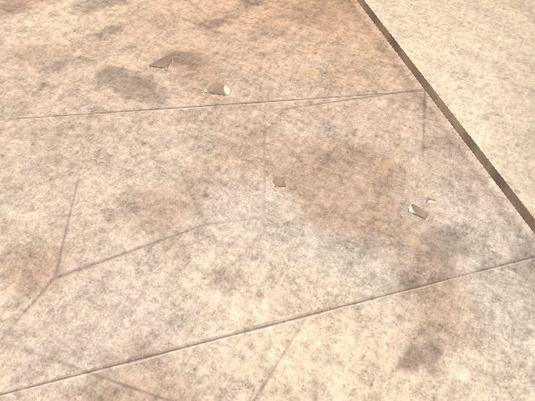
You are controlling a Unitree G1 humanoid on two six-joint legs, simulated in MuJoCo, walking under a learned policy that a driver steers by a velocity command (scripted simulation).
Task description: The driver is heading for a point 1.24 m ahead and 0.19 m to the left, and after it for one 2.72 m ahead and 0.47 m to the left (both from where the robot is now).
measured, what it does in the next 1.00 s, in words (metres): walks ahead, turning left: right foot, then left foot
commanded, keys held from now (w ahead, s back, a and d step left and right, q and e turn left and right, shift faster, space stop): w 0.22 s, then w+q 0.64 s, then w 0.14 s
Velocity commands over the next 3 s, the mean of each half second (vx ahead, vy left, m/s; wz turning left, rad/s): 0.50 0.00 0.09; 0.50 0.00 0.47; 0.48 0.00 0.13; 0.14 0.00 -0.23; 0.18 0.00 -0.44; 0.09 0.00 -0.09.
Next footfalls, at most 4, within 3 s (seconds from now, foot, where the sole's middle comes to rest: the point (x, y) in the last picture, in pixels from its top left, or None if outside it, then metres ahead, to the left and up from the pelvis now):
0.16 right None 0.25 -0.15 -0.78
0.68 left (205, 386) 0.53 0.12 -0.78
1.16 right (241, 267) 0.87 0.01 -0.78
1.64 left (136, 231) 1.02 0.32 -0.78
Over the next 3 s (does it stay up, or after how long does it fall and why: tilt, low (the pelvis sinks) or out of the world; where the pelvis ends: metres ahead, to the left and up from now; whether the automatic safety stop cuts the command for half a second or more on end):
stays up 1.12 0.18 -0.01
